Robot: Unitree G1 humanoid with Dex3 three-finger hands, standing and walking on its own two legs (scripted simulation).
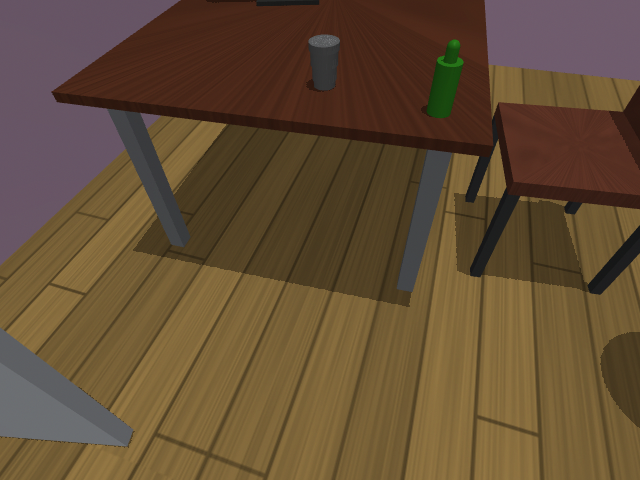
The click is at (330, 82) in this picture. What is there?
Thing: tapered cup
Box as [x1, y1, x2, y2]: [308, 34, 339, 90]
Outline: 325,34 313,36 308,41 314,86 318,89 323,90 330,89 334,86 334,81 336,78 337,51 339,49 339,39 335,36
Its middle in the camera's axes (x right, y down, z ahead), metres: +0.02 -0.46 +1.02
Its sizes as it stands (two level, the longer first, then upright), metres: 0.080 0.080 0.117
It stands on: a support 0.74 m high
